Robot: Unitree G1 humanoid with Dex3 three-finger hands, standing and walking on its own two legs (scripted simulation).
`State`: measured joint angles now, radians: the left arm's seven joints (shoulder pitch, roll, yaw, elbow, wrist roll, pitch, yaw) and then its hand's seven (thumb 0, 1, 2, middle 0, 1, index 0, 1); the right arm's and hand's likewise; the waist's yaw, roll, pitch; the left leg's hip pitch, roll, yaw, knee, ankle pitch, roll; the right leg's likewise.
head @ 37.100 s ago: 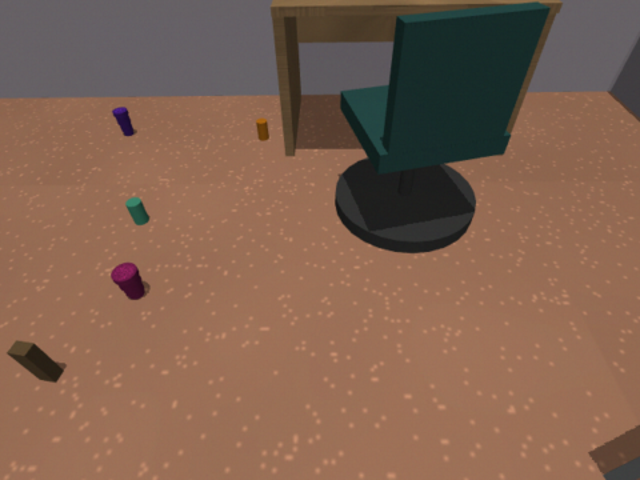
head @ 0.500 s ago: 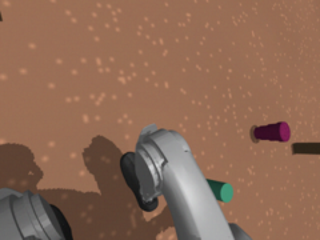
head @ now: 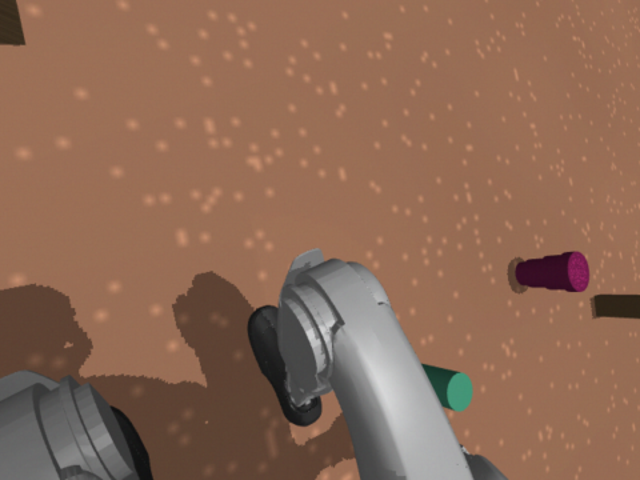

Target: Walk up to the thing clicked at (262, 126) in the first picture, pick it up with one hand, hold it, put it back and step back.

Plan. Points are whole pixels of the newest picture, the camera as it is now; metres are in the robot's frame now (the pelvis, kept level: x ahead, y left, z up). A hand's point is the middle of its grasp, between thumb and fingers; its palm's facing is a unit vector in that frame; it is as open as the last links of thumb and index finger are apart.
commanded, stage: settle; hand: left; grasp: from above
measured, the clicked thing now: out of the picture +0.54 +0.35 -0.26
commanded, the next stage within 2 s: lift in 0.64 s
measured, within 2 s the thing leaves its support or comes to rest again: leaves its support in 0.06 s
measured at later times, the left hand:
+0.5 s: hand out of the picture +0.52 +0.36 -0.13, palm faces -0.42 -0.13 -0.90, open 9.0 cm
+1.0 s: hand out of the picture +0.49 +0.36 -0.07, palm faces -0.45 -0.16 -0.88, open 8.8 cm
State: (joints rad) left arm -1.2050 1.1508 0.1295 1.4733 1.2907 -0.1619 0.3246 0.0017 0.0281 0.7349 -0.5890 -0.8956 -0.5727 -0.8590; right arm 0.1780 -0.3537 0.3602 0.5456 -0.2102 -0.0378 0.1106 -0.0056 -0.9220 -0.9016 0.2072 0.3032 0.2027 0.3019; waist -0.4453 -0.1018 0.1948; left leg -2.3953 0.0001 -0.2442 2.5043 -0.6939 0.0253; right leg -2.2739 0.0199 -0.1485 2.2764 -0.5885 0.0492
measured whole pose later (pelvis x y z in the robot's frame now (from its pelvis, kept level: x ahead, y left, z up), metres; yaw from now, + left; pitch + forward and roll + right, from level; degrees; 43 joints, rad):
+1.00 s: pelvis -0.01 +0.00 +0.05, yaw +6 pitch +37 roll -12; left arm -1.13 0.89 0.04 1.17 1.16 -0.09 -0.03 0.07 0.23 0.46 -0.90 -0.76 -0.67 -0.60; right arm 0.25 -0.32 0.17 0.52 -0.09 0.13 0.06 0.00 -0.93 -0.91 0.21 0.30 0.20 0.30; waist -0.33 0.03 -0.01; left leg -2.31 -0.01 -0.13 2.28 -0.63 0.04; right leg -2.21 -0.02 -0.07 2.13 -0.57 0.03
